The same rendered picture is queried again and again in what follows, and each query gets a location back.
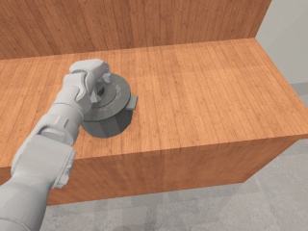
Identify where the robot left hand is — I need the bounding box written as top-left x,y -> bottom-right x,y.
69,59 -> 112,103

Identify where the lid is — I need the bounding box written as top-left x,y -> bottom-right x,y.
83,73 -> 131,122

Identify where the knob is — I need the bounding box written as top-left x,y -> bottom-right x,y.
95,82 -> 105,96

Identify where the robot left upper arm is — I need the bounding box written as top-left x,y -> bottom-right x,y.
0,134 -> 76,231

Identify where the table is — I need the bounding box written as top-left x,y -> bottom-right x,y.
0,0 -> 308,206

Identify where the pot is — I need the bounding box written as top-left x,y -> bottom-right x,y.
81,94 -> 139,139

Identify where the left robot forearm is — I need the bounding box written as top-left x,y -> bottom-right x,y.
11,67 -> 96,176

